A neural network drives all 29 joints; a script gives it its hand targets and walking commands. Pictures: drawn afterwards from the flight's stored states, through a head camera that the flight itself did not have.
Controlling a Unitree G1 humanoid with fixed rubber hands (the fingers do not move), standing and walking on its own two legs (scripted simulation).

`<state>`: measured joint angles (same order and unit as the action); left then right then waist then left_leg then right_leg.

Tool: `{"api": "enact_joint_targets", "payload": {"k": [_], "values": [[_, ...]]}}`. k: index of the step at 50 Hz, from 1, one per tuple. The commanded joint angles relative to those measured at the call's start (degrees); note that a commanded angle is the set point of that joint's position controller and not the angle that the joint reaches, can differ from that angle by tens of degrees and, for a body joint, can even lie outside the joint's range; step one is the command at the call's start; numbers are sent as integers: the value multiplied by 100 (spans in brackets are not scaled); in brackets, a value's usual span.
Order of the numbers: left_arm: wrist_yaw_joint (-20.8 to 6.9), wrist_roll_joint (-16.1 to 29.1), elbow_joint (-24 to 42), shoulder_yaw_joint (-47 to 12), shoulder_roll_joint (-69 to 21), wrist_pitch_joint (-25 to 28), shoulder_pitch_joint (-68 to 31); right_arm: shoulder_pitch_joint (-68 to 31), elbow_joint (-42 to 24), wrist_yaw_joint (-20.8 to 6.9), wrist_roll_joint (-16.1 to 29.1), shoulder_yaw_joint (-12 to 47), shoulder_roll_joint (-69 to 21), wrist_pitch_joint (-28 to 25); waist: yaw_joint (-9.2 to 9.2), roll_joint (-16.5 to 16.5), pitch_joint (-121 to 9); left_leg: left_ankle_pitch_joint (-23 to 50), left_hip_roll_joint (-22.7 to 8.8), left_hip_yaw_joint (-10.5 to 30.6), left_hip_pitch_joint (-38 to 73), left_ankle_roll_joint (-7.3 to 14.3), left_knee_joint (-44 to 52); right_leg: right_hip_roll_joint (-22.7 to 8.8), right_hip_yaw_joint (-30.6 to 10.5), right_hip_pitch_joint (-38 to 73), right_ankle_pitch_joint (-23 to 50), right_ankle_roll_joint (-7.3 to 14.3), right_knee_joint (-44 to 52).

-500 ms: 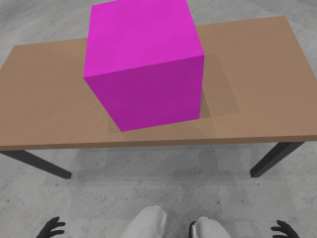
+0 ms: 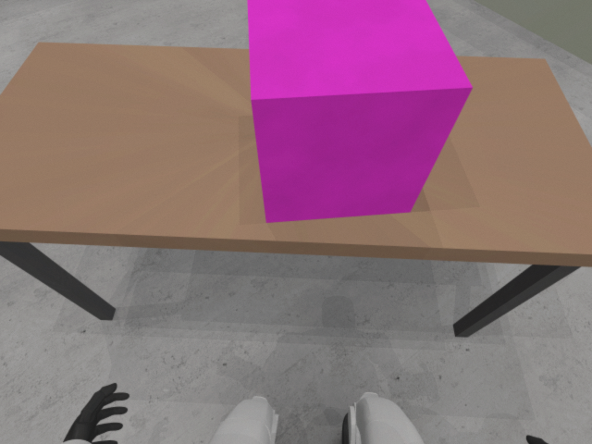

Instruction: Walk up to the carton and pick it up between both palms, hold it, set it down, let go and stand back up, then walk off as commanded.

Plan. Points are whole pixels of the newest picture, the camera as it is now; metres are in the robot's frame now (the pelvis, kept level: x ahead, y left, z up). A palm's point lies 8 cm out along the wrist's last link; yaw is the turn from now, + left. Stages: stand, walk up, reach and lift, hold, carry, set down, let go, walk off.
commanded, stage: walk off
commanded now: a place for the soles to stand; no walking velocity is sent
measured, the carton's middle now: (334, 105) +0.61 -0.03 +0.05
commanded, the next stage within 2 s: none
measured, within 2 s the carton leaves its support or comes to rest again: neither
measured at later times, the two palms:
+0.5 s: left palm out of the picture +0.05 +0.28 -0.10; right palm out of the picture +0.07 -0.34 -0.09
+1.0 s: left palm out of the picture +0.00 +0.28 -0.06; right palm out of the picture -0.05 -0.34 -0.12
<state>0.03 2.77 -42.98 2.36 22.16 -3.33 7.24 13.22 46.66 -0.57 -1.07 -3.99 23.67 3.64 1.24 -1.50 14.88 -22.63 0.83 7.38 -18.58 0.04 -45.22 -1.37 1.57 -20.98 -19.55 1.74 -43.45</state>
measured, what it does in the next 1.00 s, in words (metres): walks backwards: right foot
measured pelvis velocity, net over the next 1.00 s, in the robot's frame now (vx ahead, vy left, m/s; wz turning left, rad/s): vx -0.11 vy -0.03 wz -0.03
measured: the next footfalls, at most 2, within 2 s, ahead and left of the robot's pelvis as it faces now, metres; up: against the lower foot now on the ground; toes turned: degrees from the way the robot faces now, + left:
right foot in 0.52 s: +0.00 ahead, -0.15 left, +0.00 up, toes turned +1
left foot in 1.12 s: -0.04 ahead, +0.13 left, +0.00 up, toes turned -8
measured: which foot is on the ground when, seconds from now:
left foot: down 0.00-0.52, up 0.54-1.00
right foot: up 0.00-0.50, down 0.52-1.00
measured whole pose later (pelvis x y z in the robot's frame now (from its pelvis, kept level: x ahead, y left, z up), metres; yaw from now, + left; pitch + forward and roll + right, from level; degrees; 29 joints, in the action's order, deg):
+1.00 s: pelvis -0.11 -0.03 +0.01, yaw -2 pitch -5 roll +0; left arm 0.0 2.8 -41.2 3.0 21.8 -1.8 10.0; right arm 12.7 46.2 0.7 -1.1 -3.5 23.7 3.8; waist 1.2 -4.5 15.7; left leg -27.3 4.4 10.0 -24.2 0.2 -62.6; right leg 1.1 -1.9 -19.6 -14.6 2.6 -39.2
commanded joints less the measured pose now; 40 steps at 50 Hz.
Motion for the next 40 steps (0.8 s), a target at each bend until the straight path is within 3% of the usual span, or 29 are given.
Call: {"api": "enact_joint_targets", "payload": {"k": [1,2,3,5,9,12,16,19,21,23,24,25,26,27,28,29,30,31,33,36,38,40], "values": [[173,-389,404,547,1292,-16,63,-551,-674,140,8,-450,2078,-191,-289,-1484,-784,-381,-1914,3248,-1392,1198,3182,1158,-1230,-395,-1444,-127,-3011],[178,-328,276,584,1380,-27,187,-773,-695,176,38,-380,1886,-195,-148,-1133,-638,19,-1613,2753,-1328,1023,2878,1146,-1508,-513,-1201,-134,-3185],[159,-293,128,591,1372,-33,380,-797,-699,206,35,-312,1675,-212,-89,-1008,-649,203,-1332,2218,-1065,913,2548,1160,-1503,-706,-938,-128,-3339],[125,-310,-12,562,1317,-8,756,-662,-748,236,64,-207,1323,-251,-81,-1143,-944,1239,-1197,1676,-83,977,1917,1155,-1283,-1027,-733,-162,-3500],[98,-357,200,493,1270,65,572,87,-768,323,14,-293,1104,-303,-371,-970,-1653,3484,-1338,1589,1876,1226,1203,972,-1322,-1463,-1014,-183,-2936],[75,-380,232,465,1191,109,495,380,-767,348,9,-342,1124,-320,-487,-984,-1906,4174,-1390,1590,2379,1342,1101,903,-1292,-1472,-1142,-162,-2392],[56,-422,192,487,1198,113,683,80,-842,360,3,-380,1271,-312,-383,-1094,-1635,3733,-1572,1646,1522,1589,1314,824,-1107,-1114,-1077,-166,-2366],[16,-437,196,535,1270,127,848,-327,-981,355,-3,-401,1376,-297,-248,-1192,-1408,2999,-1634,1527,634,1631,1438,663,-910,-639,-977,-154,-2172],[-34,-444,182,573,1330,147,970,-602,-1075,344,-18,-415,1443,-271,-99,-1261,-1334,2365,-1562,1295,19,1511,1444,436,-721,-66,-854,-128,-1493],[-91,-447,11,623,1325,192,1361,-929,-1154,319,-20,-422,1529,-211,280,-1064,-1372,1446,-1246,778,-918,1142,1054,191,-517,1239,-50,-85,99],[-91,-453,-103,661,1347,215,1558,-969,-1154,311,-1,-395,1482,-175,425,-692,-1451,867,-911,529,-1390,890,638,280,-607,1826,186,-69,636],[-77,-504,-84,683,1533,245,1560,-831,-1148,306,44,-335,1326,-137,444,120,-1355,150,-435,261,-1738,736,-101,177,-1145,1735,-155,-49,1027],[-37,-598,87,702,1976,287,1340,-645,-1159,288,104,-245,1072,-93,416,1714,-1297,-1598,612,79,-1888,444,-1602,-1069,-3158,841,65,254,2135],[-8,-604,349,665,1948,257,643,-357,-909,343,106,-329,1210,-33,86,954,-1237,-1335,710,809,-1267,303,-2410,-1356,-3421,-97,-481,450,2401],[27,-628,422,714,1987,244,255,-469,-840,341,87,-409,1447,10,105,777,-897,-1092,829,870,-1203,238,-2920,-1549,-3534,-607,-1416,353,2904],[84,-574,443,706,1874,255,-108,-460,-703,333,108,-427,1539,11,-56,688,-517,-709,788,873,-1277,155,-3092,-1407,-3394,-740,-1972,118,3031],[103,-518,443,669,1726,272,-331,-290,-614,334,153,-432,1579,-26,-154,769,-416,-437,683,786,-1336,79,-3026,-1210,-3025,-472,-1608,48,2854],[93,-481,462,645,1594,289,-304,-104,-559,307,189,-411,1574,-54,-136,855,-610,-304,573,678,-1278,21,-2911,-1026,-2677,-63,-1126,94,2655],[94,-456,456,645,1499,332,21,114,-521,251,184,-355,1490,-90,-10,878,-1204,-333,568,573,-1398,-46,-2883,-1001,-2497,1139,-100,346,2158],[133,-401,437,588,1371,341,471,27,-556,242,163,-341,1346,-123,139,741,-1670,-476,587,426,-1455,-104,-2603,-1013,-2196,2098,1551,468,1643],[147,-383,450,548,1323,323,599,-35,-561,248,150,-333,1283,-128,214,826,-1656,-548,577,295,-1353,-126,-2383,-1005,-2042,2114,1927,544,1598],[143,-385,500,534,1344,306,606,0,-538,246,142,-330,1269,-127,242,943,-1575,-635,545,205,-1232,-134,-2241,-1034,-1999,1933,1816,686,1664]]}}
